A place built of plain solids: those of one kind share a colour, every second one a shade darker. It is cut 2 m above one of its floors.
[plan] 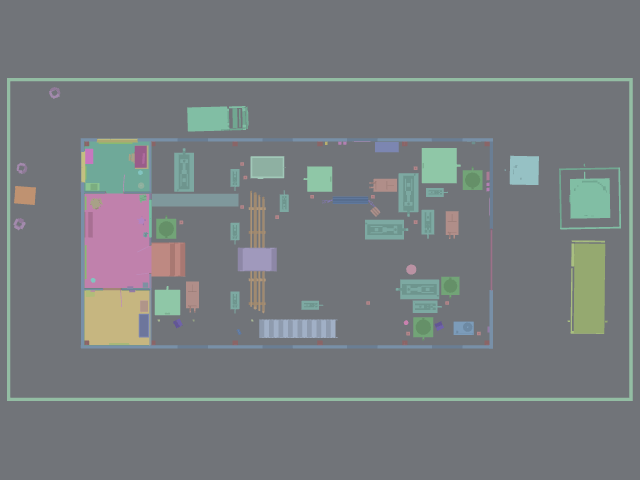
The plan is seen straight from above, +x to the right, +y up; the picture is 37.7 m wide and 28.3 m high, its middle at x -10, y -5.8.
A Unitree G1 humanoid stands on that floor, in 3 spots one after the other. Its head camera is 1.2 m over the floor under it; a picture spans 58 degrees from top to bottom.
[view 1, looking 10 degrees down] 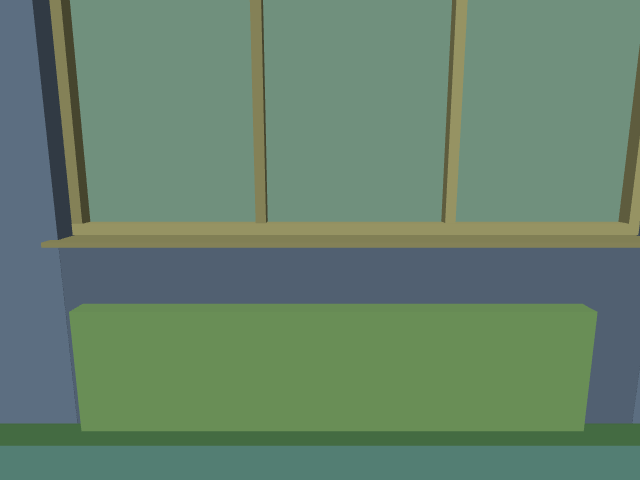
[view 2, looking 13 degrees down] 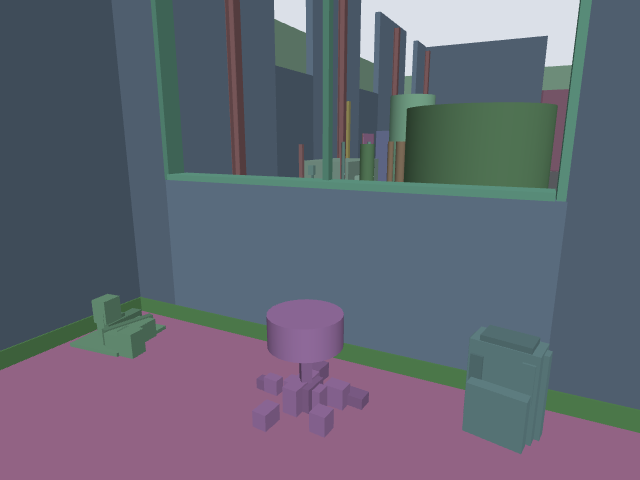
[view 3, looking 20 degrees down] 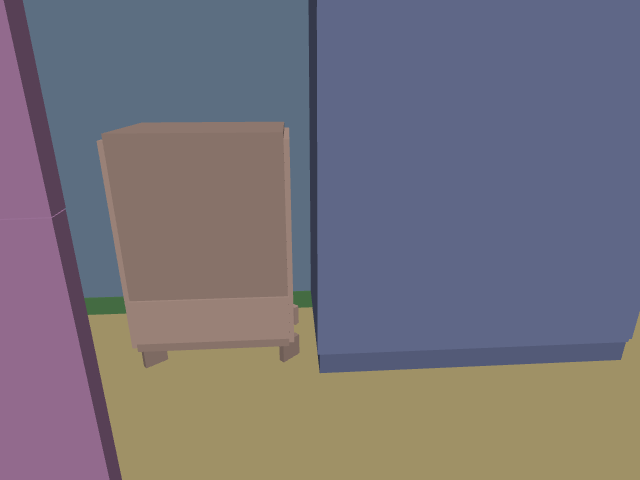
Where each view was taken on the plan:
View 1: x -22.10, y -1.70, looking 90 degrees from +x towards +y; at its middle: window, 1.73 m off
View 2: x -22.10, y -5.55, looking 27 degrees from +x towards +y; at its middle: wall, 2.35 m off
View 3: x -22.25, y -10.05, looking -4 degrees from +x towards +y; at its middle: row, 1.66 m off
